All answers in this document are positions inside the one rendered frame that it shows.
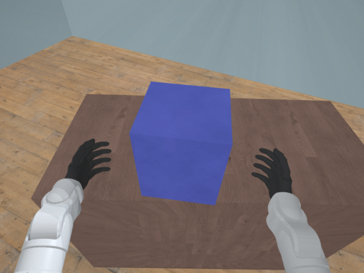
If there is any robot right hand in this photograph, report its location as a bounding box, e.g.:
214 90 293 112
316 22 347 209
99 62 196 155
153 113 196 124
251 148 292 199

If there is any robot left hand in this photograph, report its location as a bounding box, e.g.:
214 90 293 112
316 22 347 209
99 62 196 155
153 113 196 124
65 139 111 190

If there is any robot left forearm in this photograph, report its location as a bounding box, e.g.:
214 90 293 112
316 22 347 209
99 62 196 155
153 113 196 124
14 179 84 273

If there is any carton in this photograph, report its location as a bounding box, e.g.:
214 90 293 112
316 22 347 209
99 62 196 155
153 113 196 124
129 81 233 205

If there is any pedestal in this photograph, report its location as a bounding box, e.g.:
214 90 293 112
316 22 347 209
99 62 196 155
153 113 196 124
31 94 364 270

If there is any robot right forearm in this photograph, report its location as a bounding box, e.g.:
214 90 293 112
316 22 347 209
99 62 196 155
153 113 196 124
266 192 331 273

